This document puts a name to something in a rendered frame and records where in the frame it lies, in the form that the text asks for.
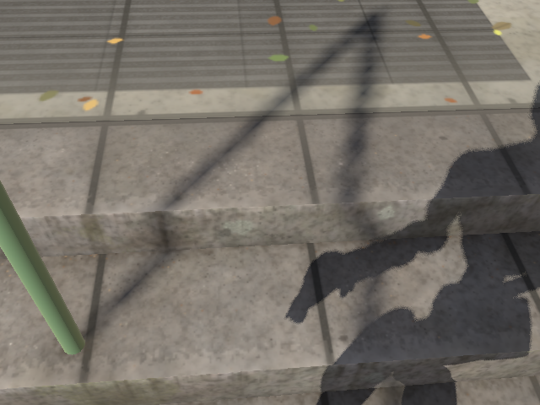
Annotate stairs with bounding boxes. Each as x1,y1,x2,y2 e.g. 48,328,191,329
0,194,540,405

